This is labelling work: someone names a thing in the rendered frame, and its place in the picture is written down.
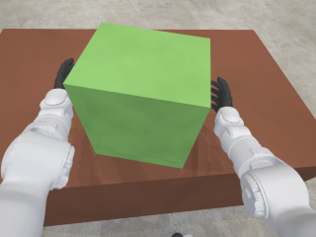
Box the left robot hand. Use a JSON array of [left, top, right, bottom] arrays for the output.
[[53, 58, 75, 90]]

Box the right robot hand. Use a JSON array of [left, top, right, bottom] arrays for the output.
[[210, 76, 233, 113]]

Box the robot right forearm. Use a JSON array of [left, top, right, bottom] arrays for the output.
[[213, 107, 310, 203]]

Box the pedestal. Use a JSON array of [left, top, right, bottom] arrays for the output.
[[0, 29, 316, 227]]

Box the left robot upper arm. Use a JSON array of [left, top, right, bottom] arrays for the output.
[[0, 130, 75, 237]]

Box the right robot upper arm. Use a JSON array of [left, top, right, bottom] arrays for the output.
[[240, 163, 316, 237]]

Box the robot left forearm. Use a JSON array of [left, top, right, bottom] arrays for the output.
[[1, 88, 74, 180]]

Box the carton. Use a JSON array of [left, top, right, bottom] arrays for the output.
[[63, 22, 211, 169]]

